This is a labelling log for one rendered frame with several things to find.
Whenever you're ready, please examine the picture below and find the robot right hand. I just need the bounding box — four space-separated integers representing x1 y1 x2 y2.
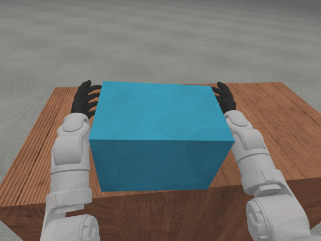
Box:
211 82 236 115

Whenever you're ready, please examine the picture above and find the carton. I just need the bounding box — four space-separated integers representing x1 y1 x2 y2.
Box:
89 81 235 192

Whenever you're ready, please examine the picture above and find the robot right forearm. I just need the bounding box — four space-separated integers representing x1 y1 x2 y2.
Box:
224 110 310 231

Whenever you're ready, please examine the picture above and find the robot left forearm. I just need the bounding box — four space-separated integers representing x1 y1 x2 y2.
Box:
40 113 92 241

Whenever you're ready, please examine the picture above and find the robot left upper arm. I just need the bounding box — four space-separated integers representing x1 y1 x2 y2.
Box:
41 214 100 241

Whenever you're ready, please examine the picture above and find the robot left hand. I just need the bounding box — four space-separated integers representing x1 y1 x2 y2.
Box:
71 80 102 120

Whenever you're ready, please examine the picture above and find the pedestal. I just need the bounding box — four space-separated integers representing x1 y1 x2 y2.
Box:
0 82 321 241

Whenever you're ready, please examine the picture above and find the robot right upper arm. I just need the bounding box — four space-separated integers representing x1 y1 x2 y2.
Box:
246 194 321 241

